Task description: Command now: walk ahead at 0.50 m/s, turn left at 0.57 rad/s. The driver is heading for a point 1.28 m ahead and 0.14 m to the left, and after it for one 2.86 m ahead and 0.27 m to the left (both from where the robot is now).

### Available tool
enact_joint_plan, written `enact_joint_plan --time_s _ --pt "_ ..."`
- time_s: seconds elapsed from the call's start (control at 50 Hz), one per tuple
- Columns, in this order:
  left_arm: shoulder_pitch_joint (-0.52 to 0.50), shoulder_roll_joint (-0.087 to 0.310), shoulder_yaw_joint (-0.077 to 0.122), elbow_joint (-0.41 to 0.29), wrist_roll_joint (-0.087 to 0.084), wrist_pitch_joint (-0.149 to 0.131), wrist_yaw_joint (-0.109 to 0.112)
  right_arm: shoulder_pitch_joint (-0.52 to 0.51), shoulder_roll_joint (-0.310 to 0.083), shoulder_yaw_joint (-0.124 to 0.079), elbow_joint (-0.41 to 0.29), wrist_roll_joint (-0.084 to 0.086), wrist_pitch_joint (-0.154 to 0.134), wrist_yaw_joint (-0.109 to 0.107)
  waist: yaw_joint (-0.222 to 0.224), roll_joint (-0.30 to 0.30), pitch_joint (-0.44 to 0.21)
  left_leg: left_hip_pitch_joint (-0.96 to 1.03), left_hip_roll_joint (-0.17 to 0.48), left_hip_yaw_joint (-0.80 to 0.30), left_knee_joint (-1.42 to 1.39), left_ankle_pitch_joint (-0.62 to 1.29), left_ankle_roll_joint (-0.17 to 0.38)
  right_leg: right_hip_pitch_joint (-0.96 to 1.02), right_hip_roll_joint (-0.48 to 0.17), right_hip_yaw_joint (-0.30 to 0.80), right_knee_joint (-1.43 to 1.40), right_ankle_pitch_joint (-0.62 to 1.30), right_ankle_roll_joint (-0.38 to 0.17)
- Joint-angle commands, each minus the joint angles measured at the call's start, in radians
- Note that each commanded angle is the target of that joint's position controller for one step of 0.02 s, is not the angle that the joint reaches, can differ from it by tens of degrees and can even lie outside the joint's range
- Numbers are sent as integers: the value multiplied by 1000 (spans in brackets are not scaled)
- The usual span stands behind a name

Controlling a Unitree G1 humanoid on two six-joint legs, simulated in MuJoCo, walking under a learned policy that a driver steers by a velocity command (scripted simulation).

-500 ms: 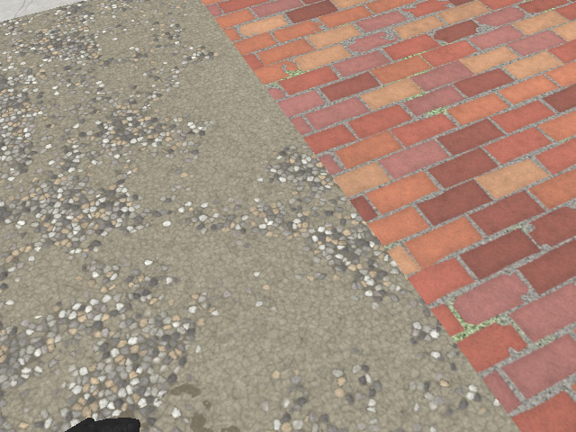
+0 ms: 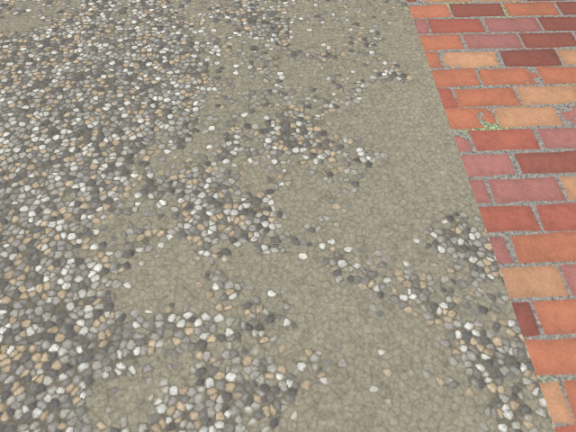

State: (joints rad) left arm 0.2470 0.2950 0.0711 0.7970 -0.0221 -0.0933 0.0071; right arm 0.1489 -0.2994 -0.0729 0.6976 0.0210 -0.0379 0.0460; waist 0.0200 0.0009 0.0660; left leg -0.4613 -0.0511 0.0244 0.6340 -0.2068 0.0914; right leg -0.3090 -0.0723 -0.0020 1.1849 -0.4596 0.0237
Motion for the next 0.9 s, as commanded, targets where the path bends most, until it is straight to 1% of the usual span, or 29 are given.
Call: enact_joint_plan --time_s 0.02,0.04,0.06,0.1,0.14,0.16,0.22,0.28,0.32,0.36,0.38,0.4,0.42,0.44,0.46,0.48,0.5,0.52,0.54,0.58,0.62,0.68,0.74,0.78,0.82,0.84,0.86,0.88,0.9 --pt "-53 131 26 -109 24 -47 10 92 -123 -34 -49 -7 -23 -11 -37 36 -150 424 263 -459 -351 82 193 -410 -52 86 9 115 -26" --pt "-37 134 30 -106 28 -34 7 64 -112 -28 -67 -18 -22 -15 -11 57 -140 349 242 -425 -373 139 191 -349 -62 90 -21 146 -22" --pt "-30 123 30 -108 32 -23 6 59 -114 -30 -72 -19 -25 -19 -2 58 -140 313 232 -407 -390 190 199 -324 -59 84 -55 163 -11" --pt "-50 96 23 -115 39 -7 7 81 -131 -35 -64 -13 -31 -32 0 42 -124 261 211 -348 -406 272 204 -316 -44 67 -139 219 15" --pt "-124 75 14 -137 41 -4 7 117 -145 -39 -51 -8 -30 -46 -23 42 -96 249 189 -312 -409 285 187 -341 -24 62 -272 331 37" --pt "-161 64 9 -146 40 -5 5 131 -145 -40 -45 -4 -27 -51 -37 51 -88 245 172 -296 -406 262 170 -332 -12 63 -351 398 41" --pt "-264 48 -2 -168 28 -15 -11 170 -148 -41 -31 1 -19 -60 -78 82 -66 227 147 -288 -394 162 134 -267 36 57 -555 534 42" --pt "-325 67 0 -190 16 -28 -28 216 -151 -43 -12 7 -11 -63 -100 90 -53 267 173 -351 -350 119 127 -230 61 70 -646 541 29" --pt "-320 90 9 -193 14 -36 -36 225 -145 -42 -8 7 -4 -67 -90 102 -56 321 192 -409 -295 111 116 -203 70 84 -692 482 11" --pt "-260 110 20 -182 12 -45 -36 208 -145 -45 -13 4 2 -69 -53 137 -68 343 198 -452 -234 153 97 -121 76 76 -717 398 -18" --pt "-175 127 33 -159 15 -49 -30 192 -126 -38 -21 3 4 -68 -5 136 -104 329 162 -440 -164 207 74 3 80 57 -761 407 -43" --pt "-53 165 47 -143 32 -54 -23 179 -78 -20 -37 -4 1 -63 55 96 -214 255 109 -387 28 196 39 227 -14 129 -737 400 -96" --pt "88 247 67 -128 52 -50 -15 265 -17 -1 -62 -1 -5 -64 59 -106 -376 -28 -18 -254 367 -64 -34 598 -238 448 -747 298 -216" --pt "130 231 66 -97 31 -37 -26 328 -43 4 -76 18 -12 -65 37 -342 -417 -268 -25 -206 586 -399 -61 695 -365 800 -852 44 -302" --pt "77 141 42 -116 18 -30 -24 270 -137 -19 -58 23 -9 -65 55 -200 -272 -344 40 -224 673 -326 -70 580 -334 717 -889 -87 -264" --pt "32 105 30 -123 21 -19 -18 181 -157 -25 -71 13 -3 -63 60 -119 -171 -342 74 -182 682 -244 -75 453 -290 558 -897 -23 -224" --pt "-11 86 21 -119 28 -13 -17 139 -143 -26 -83 2 1 -60 39 -79 -100 -313 103 -167 642 -184 -78 331 -245 443 -924 92 -209" --pt "-38 66 14 -113 32 -13 -15 124 -130 -30 -89 -2 5 -56 17 -90 -66 -280 132 -166 596 -145 -78 255 -211 358 -948 177 -197" --pt "-50 65 12 -108 35 -15 -14 137 -108 -28 -89 5 11 -50 -1 -112 -54 -239 150 -156 572 -122 -78 202 -188 291 -974 225 -190" --pt "-34 74 15 -84 30 -26 -18 135 -61 -17 -94 6 16 -48 -7 -104 -50 -219 153 -141 522 -94 -83 163 -173 217 -1012 310 -213" --pt "-16 101 23 -59 29 -32 -21 104 -41 -8 -104 -1 14 -48 -9 -78 -45 -243 150 -146 431 -41 -91 173 -181 167 -1035 395 -236" --pt "-11 123 26 -36 19 -26 -22 35 -29 4 -113 -7 0 -36 4 -59 -41 -232 150 -116 241 105 -93 205 -160 72 -1043 492 -230" --pt "36 149 28 -6 4 -12 -19 -78 -10 18 -136 -7 -18 -17 46 -54 -19 -169 136 -46 64 208 -88 214 -143 10 -1040 506 -211" --pt "84 167 30 19 -3 -2 -19 -136 -14 20 -156 -1 -23 -9 65 -61 -4 -158 125 -28 0 194 -78 259 -167 13 -1030 513 -207" --pt "107 181 33 41 -10 12 -19 -163 -32 15 -174 1 -25 -3 58 -77 3 -151 112 -20 -50 130 -55 324 -199 20 -1001 569 -196" --pt "108 189 34 49 -13 18 -17 -157 -44 11 -176 0 -25 -2 44 -87 -3 -122 99 -10 -74 93 -39 350 -208 16 -971 639 -188" --pt "99 199 35 54 -15 24 -14 -113 -64 1 -167 -5 -26 -2 8 -99 -33 -39 73 10 -101 72 -20 361 -204 0 -907 786 -174" --pt "85 199 32 58 -19 30 -11 0 -93 -18 -134 -10 -26 -6 -64 -94 -103 136 41 39 -148 108 8 338 -174 -43 -773 935 -151" --pt "92 171 20 56 -10 29 -6 154 -145 -44 -85 -13 -22 -16 -132 -78 -203 387 49 20 -135 141 36 229 -128 -84 -580 920 -116"
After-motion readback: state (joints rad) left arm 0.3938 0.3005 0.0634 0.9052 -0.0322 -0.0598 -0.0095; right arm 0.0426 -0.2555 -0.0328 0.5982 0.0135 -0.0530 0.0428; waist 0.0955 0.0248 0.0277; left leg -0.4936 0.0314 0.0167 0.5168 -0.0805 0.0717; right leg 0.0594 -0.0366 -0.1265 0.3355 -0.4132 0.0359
